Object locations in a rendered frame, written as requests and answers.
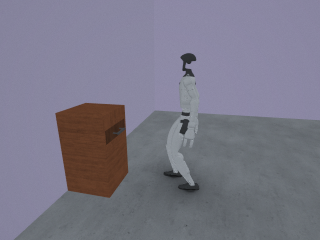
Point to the robot right hand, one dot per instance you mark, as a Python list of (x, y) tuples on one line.
[(196, 125)]

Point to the left robot forearm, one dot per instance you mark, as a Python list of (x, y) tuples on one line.
[(193, 113)]

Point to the robot left shin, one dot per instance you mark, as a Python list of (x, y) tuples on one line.
[(183, 169)]

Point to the drawer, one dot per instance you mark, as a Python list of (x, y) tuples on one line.
[(109, 136)]

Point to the humanoid robot head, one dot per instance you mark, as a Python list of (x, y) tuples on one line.
[(188, 58)]

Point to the robot right upper arm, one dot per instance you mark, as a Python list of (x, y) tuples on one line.
[(197, 93)]

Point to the cabinet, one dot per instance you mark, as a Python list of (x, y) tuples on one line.
[(92, 167)]

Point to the robot left upper arm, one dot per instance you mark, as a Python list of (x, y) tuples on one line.
[(189, 85)]

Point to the robot left hand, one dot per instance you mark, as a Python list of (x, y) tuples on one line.
[(189, 134)]

